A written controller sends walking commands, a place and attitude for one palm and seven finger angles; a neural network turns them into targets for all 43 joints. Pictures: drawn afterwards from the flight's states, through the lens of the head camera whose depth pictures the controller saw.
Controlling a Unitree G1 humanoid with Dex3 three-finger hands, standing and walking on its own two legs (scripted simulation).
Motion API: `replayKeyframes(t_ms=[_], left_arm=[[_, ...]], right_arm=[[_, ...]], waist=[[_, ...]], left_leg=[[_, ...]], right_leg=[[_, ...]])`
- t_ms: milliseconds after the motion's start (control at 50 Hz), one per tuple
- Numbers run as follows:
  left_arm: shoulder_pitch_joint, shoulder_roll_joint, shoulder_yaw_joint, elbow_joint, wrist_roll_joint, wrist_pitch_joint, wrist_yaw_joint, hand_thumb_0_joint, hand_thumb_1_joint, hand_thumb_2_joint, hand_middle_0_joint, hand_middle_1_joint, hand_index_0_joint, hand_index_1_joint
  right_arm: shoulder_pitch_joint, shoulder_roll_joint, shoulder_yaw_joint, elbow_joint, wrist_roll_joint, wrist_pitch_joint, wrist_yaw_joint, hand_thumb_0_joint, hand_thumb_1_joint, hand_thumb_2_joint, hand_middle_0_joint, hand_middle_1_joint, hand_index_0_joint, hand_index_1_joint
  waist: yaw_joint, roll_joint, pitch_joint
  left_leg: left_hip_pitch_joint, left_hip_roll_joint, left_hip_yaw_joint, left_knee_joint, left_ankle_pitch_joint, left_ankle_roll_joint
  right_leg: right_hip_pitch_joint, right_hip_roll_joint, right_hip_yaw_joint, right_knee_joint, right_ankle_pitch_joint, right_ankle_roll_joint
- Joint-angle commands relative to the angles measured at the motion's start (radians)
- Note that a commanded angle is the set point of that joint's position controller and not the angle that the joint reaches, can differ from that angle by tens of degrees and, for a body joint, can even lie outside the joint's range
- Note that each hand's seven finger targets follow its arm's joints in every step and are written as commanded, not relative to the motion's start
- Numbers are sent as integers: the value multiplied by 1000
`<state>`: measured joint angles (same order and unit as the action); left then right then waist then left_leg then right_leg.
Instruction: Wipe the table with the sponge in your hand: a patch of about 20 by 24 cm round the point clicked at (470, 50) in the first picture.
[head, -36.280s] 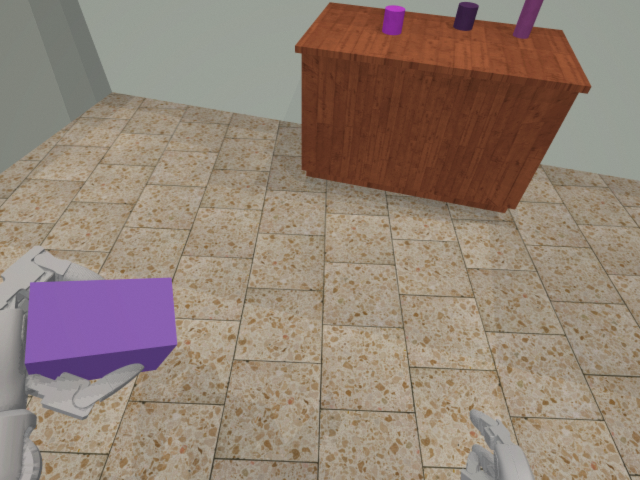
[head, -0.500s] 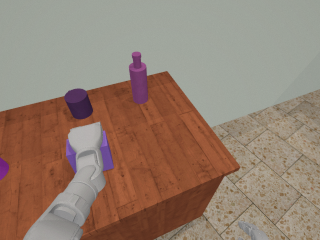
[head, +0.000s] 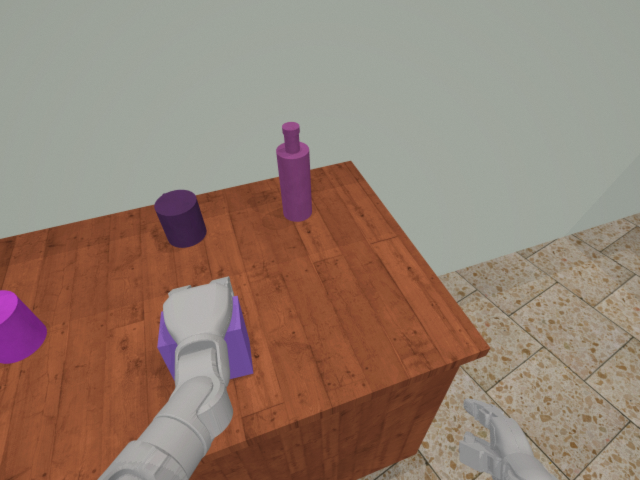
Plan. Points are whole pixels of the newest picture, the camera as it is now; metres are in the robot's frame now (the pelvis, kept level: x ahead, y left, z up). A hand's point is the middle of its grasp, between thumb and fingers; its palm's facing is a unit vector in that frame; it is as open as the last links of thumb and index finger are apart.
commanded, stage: wipe back along the middle lane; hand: left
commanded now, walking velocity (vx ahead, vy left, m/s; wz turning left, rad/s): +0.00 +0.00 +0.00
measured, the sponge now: (211, 350) +0.30 +0.21 -0.04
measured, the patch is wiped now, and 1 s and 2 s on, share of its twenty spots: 0.40 0.50 0.65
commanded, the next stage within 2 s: slide across to the third lane in 0.24 s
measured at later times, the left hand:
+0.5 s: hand (217, 363) +0.26 +0.18 +0.00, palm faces -0.07 -0.08 -0.99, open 10.5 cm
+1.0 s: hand (253, 340) +0.30 +0.14 +0.00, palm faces -0.09 -0.08 -0.99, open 10.5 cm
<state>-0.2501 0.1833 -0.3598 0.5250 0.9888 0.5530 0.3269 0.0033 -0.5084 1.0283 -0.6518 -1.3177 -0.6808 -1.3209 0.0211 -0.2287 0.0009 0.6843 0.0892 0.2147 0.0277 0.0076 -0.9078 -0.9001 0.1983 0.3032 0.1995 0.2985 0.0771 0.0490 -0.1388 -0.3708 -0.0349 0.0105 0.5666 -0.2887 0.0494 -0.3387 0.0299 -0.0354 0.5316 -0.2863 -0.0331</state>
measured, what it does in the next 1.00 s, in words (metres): stands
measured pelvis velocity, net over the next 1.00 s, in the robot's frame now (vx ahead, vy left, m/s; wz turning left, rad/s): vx -0.02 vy -0.03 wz -0.01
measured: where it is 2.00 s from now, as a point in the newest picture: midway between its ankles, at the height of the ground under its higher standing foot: outside the picture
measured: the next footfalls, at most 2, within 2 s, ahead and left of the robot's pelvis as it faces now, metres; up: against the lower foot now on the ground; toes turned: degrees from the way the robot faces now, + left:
none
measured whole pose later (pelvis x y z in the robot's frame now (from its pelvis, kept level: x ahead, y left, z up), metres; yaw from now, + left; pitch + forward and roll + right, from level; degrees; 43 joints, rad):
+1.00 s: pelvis -0.02 -0.03 +0.00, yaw -1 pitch +3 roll +0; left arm -0.33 0.13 -0.41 0.63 0.92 0.57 0.34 -0.02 -0.52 1.03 -0.67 -1.31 -0.69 -1.31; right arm 0.03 -0.23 -0.01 0.75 0.09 0.16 0.01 0.01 -0.91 -0.90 0.20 0.30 0.20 0.30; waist 0.06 0.06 -0.11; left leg -0.33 -0.01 0.01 0.52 -0.24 0.01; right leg -0.32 0.06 -0.03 0.52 -0.25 -0.07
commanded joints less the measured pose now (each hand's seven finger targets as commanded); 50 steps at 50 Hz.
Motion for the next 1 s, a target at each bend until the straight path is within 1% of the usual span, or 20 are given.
replayKeyframes(t_ms=[0, 20, 80, 100, 120, 180, 260, 280, 340, 440, 580, 600, 680, 700, 740, 800, 840, 860, 900, 980], left_arm=[[-140, 38, 34, -113, -20, -4, -20, 0, 100, 1300, -1200, -1600, -1200, -1600], [-133, 15, 9, -124, -16, -5, -20, 0, 100, 1300, -1200, -1600, -1200, -1600], [-70, 26, 18, -136, -14, -5, -20, 0, 100, 1300, -1200, -1600, -1200, -1600], [-62, 8, 4, -156, -19, -8, -24, 0, 100, 1300, -1200, -1600, -1200, -1600], [-22, 35, 30, -164, -20, -9, -20, 0, 100, 1300, -1200, -1600, -1200, -1600], [21, 3, -6, -198, -23, -8, -22, 0, 100, 1300, -1200, -1600, -1200, -1600], [72, 46, 37, -213, -32, -1, -17, 0, 100, 1300, -1200, -1600, -1200, -1600], [60, 23, 10, -230, -30, 0, -18, 0, 100, 1300, -1200, -1600, -1200, -1600], [-55, 37, 11, -228, -26, 4, -17, 0, 100, 1300, -1200, -1600, -1200, -1600], [-173, 20, -21, -252, -13, -18, -19, 0, 100, 1300, -1200, -1600, -1200, -1600], [-328, 18, -15, -177, -30, -67, -10, 0, 100, 1300, -1200, -1600, -1200, -1600], [-359, 14, -14, -187, -35, -75, -8, 0, 100, 1300, -1200, -1600, -1200, -1600], [-326, 17, 13, -126, -35, -76, 17, 0, 100, 1300, -1200, -1600, -1200, -1600], [-365, 16, 12, -131, -38, -76, 20, 0, 100, 1300, -1200, -1600, -1200, -1600], [-346, 6, 12, -97, -38, -65, 33, 0, 100, 1300, -1200, -1600, -1200, -1600], [-370, 14, 28, -95, -47, -48, 43, 0, 100, 1300, -1200, -1600, -1200, -1600], [-373, 9, 25, -67, -50, -33, 49, 0, 100, 1300, -1200, -1600, -1200, -1600], [-364, -20, 1, -69, -53, -27, 48, 0, 100, 1300, -1200, -1600, -1200, -1600], [-392, -14, 4, -72, -54, -19, 43, 0, 100, 1300, -1200, -1600, -1200, -1600], [-429, -71, -59, -33, -43, -14, 33, 0, 100, 1300, -1200, -1600, -1200, -1600]], right_arm=[[-178, -128, -33, -157, 4, -45, -10, 0, -900, -900, 200, 300, 200, 300], [-183, -125, -32, -161, 3, -45, -9, 0, -900, -900, 200, 300, 200, 300], [-191, -124, -32, -164, 2, -47, -6, 0, -900, -900, 200, 300, 200, 300], [-196, -122, -33, -172, 3, -48, -2, 0, -900, -900, 200, 300, 200, 300], [-199, -123, -34, -172, 2, -49, -2, 0, -900, -900, 200, 300, 200, 300], [-217, -119, -31, -179, 3, -49, 4, 0, -900, -900, 200, 300, 200, 300], [-225, -121, -30, -176, 4, -52, 2, 0, -900, -900, 200, 300, 200, 300], [-235, -119, -28, -179, 5, -53, 0, 0, -900, -900, 200, 300, 200, 300], [-239, -120, -28, -166, 7, -55, -9, 0, -900, -900, 200, 300, 200, 300], [-239, -113, -32, -163, 9, -75, -22, 0, -900, -900, 200, 300, 200, 300], [-223, -107, -30, -140, 11, -100, -43, 0, -900, -900, 200, 300, 200, 300], [-218, -105, -33, -141, 13, -106, -43, 0, -900, -900, 200, 300, 200, 300], [-210, -103, -35, -128, 7, -114, -41, 0, -900, -900, 200, 300, 200, 300], [-208, -105, -35, -128, 8, -114, -38, 0, -900, -900, 200, 300, 200, 300], [-209, -102, -35, -124, 6, -114, -34, 0, -900, -900, 200, 300, 200, 300], [-210, -105, -37, -119, 6, -113, -26, 0, -900, -900, 200, 300, 200, 300], [-212, -105, -37, -113, 6, -111, -27, 0, -900, -900, 200, 300, 200, 300], [-214, -102, -37, -113, 5, -113, -23, 0, -900, -900, 200, 300, 200, 300], [-218, -104, -39, -113, 9, -109, -21, 0, -900, -900, 200, 300, 200, 300], [-205, -102, -41, -103, 8, -106, -16, 0, -900, -900, 200, 300, 200, 300]], waist=[[-16, -122, -158], [-13, -110, -151], [-2, -106, -149], [-4, -117, -161], [6, -113, -158], [5, -120, -139], [14, -135, -116], [8, -128, -100], [-12, -121, -61], [-19, -66, -106], [-40, -122, -99], [-44, -120, -116], [-22, -121, -150], [-31, -116, -159], [-21, -123, -147], [-22, -120, -181], [-23, -143, -174], [-23, -127, -175], [-30, -137, -181], [-44, -126, -172]], left_leg=[[116, 21, -76, -62, 272, -19], [121, 19, -76, -59, 272, -17], [123, 14, -72, -56, 276, -16], [122, 15, -71, -56, 287, -15], [120, 12, -71, -55, 285, -15], [112, 9, -67, -57, 268, -13], [98, 6, -65, -68, 227, -12], [100, 5, -65, -70, 219, -12], [99, 6, -68, -86, 155, -8], [138, 4, -68, -91, 124, -4], [121, 3, -62, -103, 44, -3], [129, 5, -61, -106, 50, -3], [125, 6, -50, -96, 88, -8], [125, 7, -50, -99, 94, -9], [111, 7, -44, -95, 102, -11], [116, 8, -40, -93, 137, -12], [106, 7, -36, -88, 140, -11], [111, 8, -27, -83, 155, -9], [112, 7, -34, -85, 167, -10], [120, 10, -34, -75, 170, -6]], right_leg=[[81, 1, 60, -49, 312, -57], [72, 2, 62, -50, 308, -57], [82, 1, 76, -52, 324, -60], [99, -1, 72, -47, 349, -59], [105, 0, 82, -49, 353, -60], [106, -3, 89, -54, 351, -58], [112, -2, 100, -68, 308, -55], [102, -2, 105, -73, 299, -55], [63, 1, 109, -95, 198, -52], [53, 2, 105, -100, 125, -54], [37, -2, 114, -129, 40, -40], [47, -2, 107, -126, 46, -38], [70, -4, 116, -124, 96, -39], [76, -3, 109, -120, 106, -37], [79, -6, 113, -119, 124, -37], [108, -8, 112, -112, 184, -36], [111, -10, 119, -115, 203, -33], [117, -15, 123, -115, 239, -32], [121, -12, 115, -110, 251, -32], [86, -12, 104, -104, 255, -34]])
